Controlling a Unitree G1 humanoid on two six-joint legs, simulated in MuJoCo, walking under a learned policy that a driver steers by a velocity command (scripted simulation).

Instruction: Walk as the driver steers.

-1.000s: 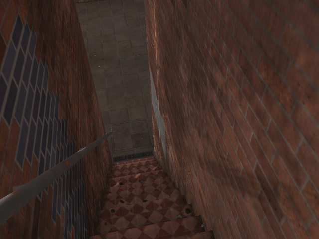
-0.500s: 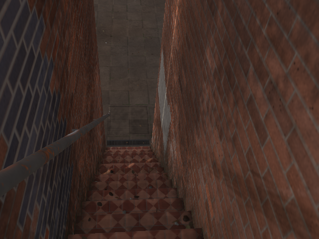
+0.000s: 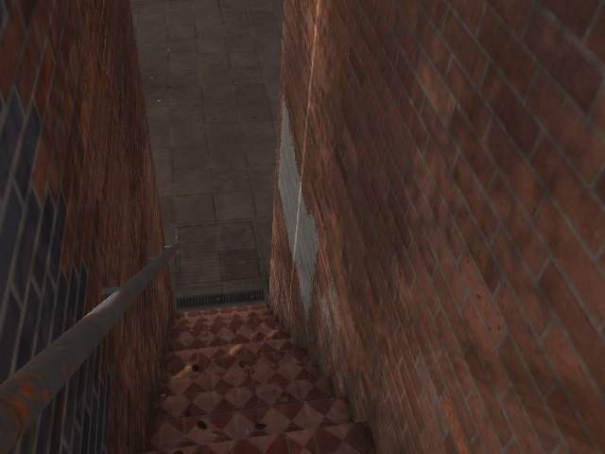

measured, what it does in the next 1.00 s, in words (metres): goes down: right foot 0.22 m lower, then left foot 0.24 m lower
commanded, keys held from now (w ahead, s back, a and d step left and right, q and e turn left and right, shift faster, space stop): w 1.00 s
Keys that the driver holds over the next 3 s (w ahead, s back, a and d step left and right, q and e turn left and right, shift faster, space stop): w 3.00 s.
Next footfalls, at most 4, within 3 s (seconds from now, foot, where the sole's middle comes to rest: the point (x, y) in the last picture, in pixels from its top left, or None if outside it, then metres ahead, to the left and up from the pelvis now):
0.18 right None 0.16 -0.12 -0.89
0.48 left None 0.36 0.13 -1.13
0.94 right None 0.62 -0.18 -1.36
1.34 left None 0.82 0.07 -1.59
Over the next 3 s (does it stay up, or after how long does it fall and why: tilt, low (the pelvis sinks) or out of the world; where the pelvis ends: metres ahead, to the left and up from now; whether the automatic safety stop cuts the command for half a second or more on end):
stays up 1.75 0.15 -1.80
